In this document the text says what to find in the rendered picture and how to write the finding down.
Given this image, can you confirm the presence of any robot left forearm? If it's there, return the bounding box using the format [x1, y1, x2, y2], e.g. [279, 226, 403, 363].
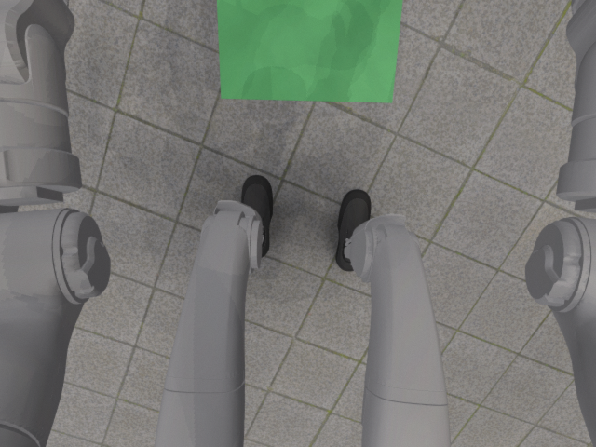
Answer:
[0, 0, 82, 213]

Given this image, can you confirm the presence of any robot right forearm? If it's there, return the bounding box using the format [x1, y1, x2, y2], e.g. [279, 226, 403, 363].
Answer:
[556, 0, 596, 213]

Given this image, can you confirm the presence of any robot right upper arm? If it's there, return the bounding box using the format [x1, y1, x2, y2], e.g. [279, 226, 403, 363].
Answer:
[525, 217, 596, 447]

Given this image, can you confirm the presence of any carton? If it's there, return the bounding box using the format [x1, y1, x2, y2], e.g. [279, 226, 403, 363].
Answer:
[217, 0, 403, 103]

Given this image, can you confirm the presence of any robot left upper arm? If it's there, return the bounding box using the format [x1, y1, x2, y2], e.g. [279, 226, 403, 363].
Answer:
[0, 208, 111, 447]

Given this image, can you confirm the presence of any right robot shin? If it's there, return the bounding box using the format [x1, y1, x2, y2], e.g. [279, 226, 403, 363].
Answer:
[344, 214, 421, 272]

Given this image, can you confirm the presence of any left robot foot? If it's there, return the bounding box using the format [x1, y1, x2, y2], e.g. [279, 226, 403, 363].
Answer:
[241, 175, 273, 258]

